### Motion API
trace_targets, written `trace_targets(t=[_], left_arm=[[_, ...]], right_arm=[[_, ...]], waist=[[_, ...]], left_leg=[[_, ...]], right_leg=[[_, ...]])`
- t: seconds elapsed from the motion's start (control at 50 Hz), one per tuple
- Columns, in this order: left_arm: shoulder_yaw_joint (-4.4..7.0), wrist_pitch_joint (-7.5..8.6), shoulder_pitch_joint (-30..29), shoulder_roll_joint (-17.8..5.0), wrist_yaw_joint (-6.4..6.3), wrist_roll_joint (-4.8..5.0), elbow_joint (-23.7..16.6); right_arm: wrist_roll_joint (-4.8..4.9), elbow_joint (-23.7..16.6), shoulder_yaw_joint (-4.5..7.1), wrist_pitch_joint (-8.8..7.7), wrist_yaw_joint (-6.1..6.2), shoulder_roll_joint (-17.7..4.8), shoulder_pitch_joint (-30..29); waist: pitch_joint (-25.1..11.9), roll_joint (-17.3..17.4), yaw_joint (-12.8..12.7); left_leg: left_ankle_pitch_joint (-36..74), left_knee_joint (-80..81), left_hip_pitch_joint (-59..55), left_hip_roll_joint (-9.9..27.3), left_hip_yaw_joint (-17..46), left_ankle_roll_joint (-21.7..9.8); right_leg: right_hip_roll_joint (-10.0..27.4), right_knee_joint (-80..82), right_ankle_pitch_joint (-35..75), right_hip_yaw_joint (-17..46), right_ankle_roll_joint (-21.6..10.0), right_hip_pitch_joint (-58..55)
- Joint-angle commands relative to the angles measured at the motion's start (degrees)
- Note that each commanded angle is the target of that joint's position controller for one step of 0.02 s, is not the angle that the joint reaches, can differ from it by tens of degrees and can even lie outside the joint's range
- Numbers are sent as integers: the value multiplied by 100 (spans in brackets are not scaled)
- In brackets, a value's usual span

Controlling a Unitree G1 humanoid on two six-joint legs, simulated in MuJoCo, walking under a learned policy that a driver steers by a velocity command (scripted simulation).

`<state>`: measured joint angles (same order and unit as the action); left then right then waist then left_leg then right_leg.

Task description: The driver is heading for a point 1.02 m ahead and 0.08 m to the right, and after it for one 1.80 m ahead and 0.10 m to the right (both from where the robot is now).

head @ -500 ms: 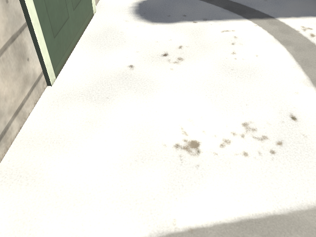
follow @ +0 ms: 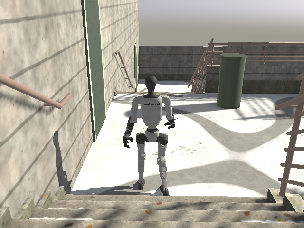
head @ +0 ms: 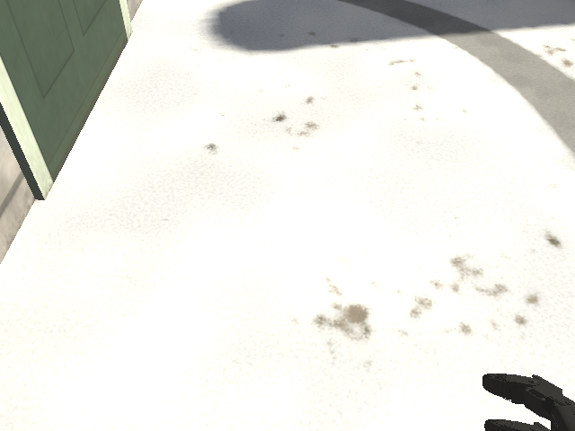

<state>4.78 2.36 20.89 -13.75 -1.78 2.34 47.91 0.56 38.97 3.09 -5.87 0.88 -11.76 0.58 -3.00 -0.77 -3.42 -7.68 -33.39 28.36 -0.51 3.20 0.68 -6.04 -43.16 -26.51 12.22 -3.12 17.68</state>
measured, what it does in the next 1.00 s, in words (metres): walks ahead: right foot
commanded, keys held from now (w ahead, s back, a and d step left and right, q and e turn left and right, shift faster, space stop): w+e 0.42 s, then w+q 0.58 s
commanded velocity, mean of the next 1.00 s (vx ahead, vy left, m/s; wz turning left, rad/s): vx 0.50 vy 0.00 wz -0.14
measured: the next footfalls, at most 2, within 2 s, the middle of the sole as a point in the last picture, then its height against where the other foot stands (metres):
right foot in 0.48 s outside the picture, level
left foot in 1.04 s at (334, 359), level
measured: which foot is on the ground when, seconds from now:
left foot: down 0.00-0.48, up 0.50-1.00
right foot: up 0.00-0.46, down 0.48-1.00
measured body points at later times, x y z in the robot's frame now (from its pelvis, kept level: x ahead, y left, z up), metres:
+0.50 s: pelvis +0.23 -0.06 +0.00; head +0.27 -0.07 +0.44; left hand +0.54 +0.09 -0.07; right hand +0.14 -0.33 -0.13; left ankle +0.10 +0.12 -0.71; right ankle +0.31 -0.18 -0.72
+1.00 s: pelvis +0.49 -0.12 +0.00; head +0.53 -0.13 +0.45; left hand +0.55 +0.15 -0.13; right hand +0.67 -0.38 -0.10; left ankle +0.66 -0.04 -0.71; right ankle +0.31 -0.18 -0.72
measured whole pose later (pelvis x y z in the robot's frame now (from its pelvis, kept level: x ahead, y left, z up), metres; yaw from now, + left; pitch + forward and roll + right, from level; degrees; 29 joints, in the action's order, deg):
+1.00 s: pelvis +0.49 -0.12 +0.00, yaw -6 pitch +3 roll -2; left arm 4.5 3.4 17.4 -14.1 -1.3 0.4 51.3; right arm 1.4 43.4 3.1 -2.9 -3.4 -13.6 2.8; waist 1.5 1.8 -3.2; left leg -3.0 -35.2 35.0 1.7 -2.9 -5.2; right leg -1.5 -15.6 -24.3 -12.7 -0.4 -6.7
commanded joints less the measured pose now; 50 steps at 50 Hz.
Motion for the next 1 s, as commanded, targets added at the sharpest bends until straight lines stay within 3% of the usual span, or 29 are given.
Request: trace_targets(t=[0.02, 0.04, 0.06, 0.1, 0.14, 0.18, 0.3, 0.4, 0.44, 0.46, 0.48, 0.5, 0.52, 0.54, 0.56, 0.58, 0.6, 0.64, 0.68, 0.74, 0.8, 0.84, 0.92, 0.98, 1.0], left_arm=[[39, 215, 85, -484, 39, 65, -591], [108, 179, -504, -710, 29, -19, -722], [115, 118, -649, -635, 12, -100, -707], [151, 11, -663, -539, 42, -103, -730], [127, -60, -727, -368, 89, -99, -799], [129, -100, -942, -347, 104, -147, -888], [45, -63, -1886, -201, 283, -147, -1180], [28, -56, -2564, -260, 476, -91, -1501], [78, -45, -2361, -346, 484, -138, -1512], [169, -34, -1820, -451, 478, -159, -1377], [331, -39, -816, -718, 432, -150, -1063], [490, -54, 190, -1285, 324, -142, -874], [438, 4, 236, -1699, 296, -171, -849], [325, 22, 551, -1229, 286, -247, -808], [252, 62, 110, -986, 287, -225, -747], [166, 105, -415, -755, 286, -184, -776], [113, 153, -794, -561, 298, -214, -767], [80, 274, -1061, -391, 307, -272, -708], [103, 383, -1039, -461, 284, -280, -572], [115, 420, -860, -543, 197, -312, -360], [93, 427, -862, -610, 148, -278, -265], [103, 417, -653, -692, 111, -252, -132], [142, 253, -279, -813, 78, -195, 103], [205, 104, -455, -1104, -3, -168, 49], [222, 52, -496, -1190, -35, -171, 30]], right_arm=[[-40, 310, 449, -60, -35, -1168, 2383], [-57, 236, 370, -67, -21, -924, 1961], [-109, 164, 316, -42, -20, -752, 1533], [-118, 197, 244, 8, -14, -535, 1025], [-104, 302, 269, -21, -31, -575, 1047], [-85, 451, 311, -54, -20, -674, 1201], [-14, 762, 395, 6, 106, -934, 1574], [84, 921, 497, 105, 87, -1217, 1880], [142, 974, 535, 154, 62, -1378, 1897], [152, 1028, 521, 167, 48, -1419, 1906], [150, 1092, 465, 174, 43, -1361, 1943], [-23, 952, 339, 138, 30, -1117, 1917], [18, 825, 104, -44, -98, -508, 2426], [291, 890, 260, -187, -162, -1095, 1867], [352, 731, 286, -187, -155, -1183, 1397], [223, 738, 270, -147, -91, -1110, 1245], [98, 770, 300, -83, -46, -1083, 1191], [159, 868, 302, 86, -33, -931, 1527], [161, 848, 273, 211, -15, -775, 1451], [120, 716, 247, 216, -21, -694, 1067], [94, 599, 186, 171, -137, -600, 663], [81, 463, 113, 175, -213, -507, 270], [85, 115, 63, 200, -370, -531, -240], [84, -39, 146, 237, -473, -752, -46], [93, 3, 225, 262, -473, -903, 352]], waist=[[-767, 1563, 918], [-160, 1195, 923], [-21, 834, 758], [120, 801, 422], [116, 761, 353], [135, 580, 366], [299, 577, 633], [651, 601, 815], [526, 749, 610], [254, 741, 248], [-234, 584, -244], [-990, -262, -609], [-1817, -1426, -103], [-1819, -658, -524], [-1063, -632, -435], [-624, -287, -166], [-298, -268, 53], [-170, -405, 377], [70, -242, 444], [322, -137, 374], [453, -185, 243], [633, -116, 70], [803, -90, -66], [434, -402, 224], [177, -520, 472]], left_leg=[[-3098, 1640, -4149, 2556, 4241, -1430], [-2535, 1636, -3628, 2312, 3347, -1259], [-1684, 1697, -3081, 1977, 2567, -1112], [-575, 1922, -2222, 1626, 1589, -918], [61, 2136, -1968, 1532, 1009, -942], [538, 2258, -2038, 1561, 575, -979], [838, 2267, -2332, 1544, -503, -840], [959, 1989, -2938, 1812, -794, -743], [2782, 1392, -2901, 1805, -1002, -681], [3798, 703, -2800, 1697, -1131, -637], [4102, -436, -2218, 1497, -1342, -529], [1706, -2509, -488, 1234, -1411, -279], [-2781, -4290, 1385, 230, -562, -113], [-2557, -4785, 1841, 286, 275, -212], [-2015, -4660, 2099, 507, 187, -279], [-1479, -4216, 1805, 805, 140, -271], [-1141, -3882, 1488, 937, 149, -237], [-673, -3647, 1010, 1023, 253, -224], [-358, -3338, 1156, 987, 304, -147], [538, -2415, 1502, 806, 447, -102], [1561, -1230, 1170, 652, 119, -180], [1796, -724, 1126, 605, -86, -252], [1090, -273, 1578, 493, -335, -437], [65, -246, 794, 57, -875, -695], [-252, -269, 217, -151, -1011, -817]], right_leg=[[296, -3009, -378, 64, -92, 3918], [464, -3163, 243, -124, -100, 4145], [654, -3014, 726, -236, -57, 3827], [928, -2569, 1097, -293, 28, 3152], [941, -2441, 1451, -449, 119, 2934], [952, -2046, 1871, -402, 191, 2992], [947, -260, 3037, -840, 205, 2556], [888, 454, 2119, -1297, -35, 2384], [570, 711, 1381, -1633, -276, 1511], [303, 1102, 1465, -1774, -436, 569], [107, 1408, 1931, -1810, -621, -1020], [1300, 1221, 2423, -140, -1020, -3092], [2817, 2082, 1622, 2829, -1975, -4299], [2820, 2381, 1444, 2730, -1820, -4115], [2591, 2370, 2004, 1623, -1512, -3430], [2337, 2469, 2471, 918, -1290, -2525], [2120, 2652, 2755, 451, -1160, -1809], [1938, 3039, 2873, -56, -1019, -1198], [1917, 3279, 3262, -513, -963, -974], [1839, 3418, 3639, -1058, -819, -1055], [1663, 3533, 3566, -1623, -585, -1062], [1754, 3599, 3558, -1772, -533, -1259], [2098, 3189, 4328, -1958, -499, -2368], [2145, 2251, 6749, -2213, -346, -2666], [2120, 1600, 7497, -2264, -293, -2643]])
Velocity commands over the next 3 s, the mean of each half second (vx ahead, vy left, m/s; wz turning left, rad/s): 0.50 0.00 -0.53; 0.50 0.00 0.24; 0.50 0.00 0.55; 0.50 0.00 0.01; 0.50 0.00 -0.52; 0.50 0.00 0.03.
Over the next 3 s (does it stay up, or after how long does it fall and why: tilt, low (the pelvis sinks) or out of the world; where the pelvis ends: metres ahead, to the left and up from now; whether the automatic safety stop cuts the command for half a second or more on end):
stays up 1.55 -0.12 0.00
